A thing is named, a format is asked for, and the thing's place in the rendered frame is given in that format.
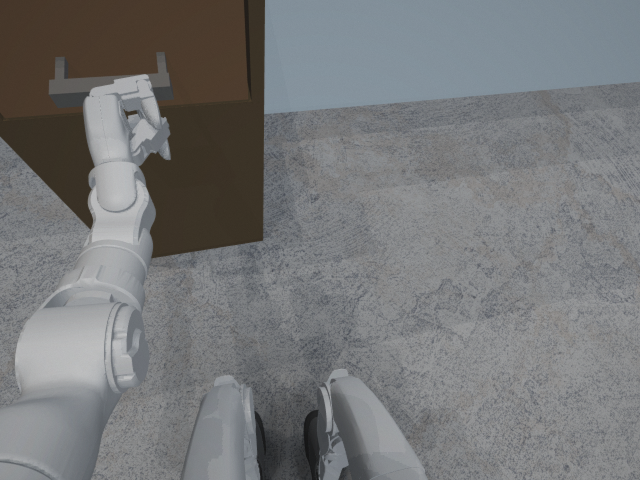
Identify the handle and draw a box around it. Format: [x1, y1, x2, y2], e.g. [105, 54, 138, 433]
[49, 52, 174, 108]

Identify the left robot forearm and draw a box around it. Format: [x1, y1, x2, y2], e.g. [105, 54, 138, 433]
[14, 161, 156, 391]

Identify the right robot foot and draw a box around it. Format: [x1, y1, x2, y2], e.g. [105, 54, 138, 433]
[304, 410, 339, 480]

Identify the robot left hand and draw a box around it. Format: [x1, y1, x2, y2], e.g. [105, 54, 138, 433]
[83, 74, 171, 167]

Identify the robot left shin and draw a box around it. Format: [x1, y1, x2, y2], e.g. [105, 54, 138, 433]
[199, 375, 260, 480]

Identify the cabinet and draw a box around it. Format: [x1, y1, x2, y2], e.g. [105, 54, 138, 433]
[0, 0, 265, 258]

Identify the drawer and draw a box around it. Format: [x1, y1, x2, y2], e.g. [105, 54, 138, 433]
[0, 0, 248, 118]

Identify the robot left upper arm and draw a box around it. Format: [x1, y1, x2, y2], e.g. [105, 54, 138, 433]
[0, 302, 150, 480]

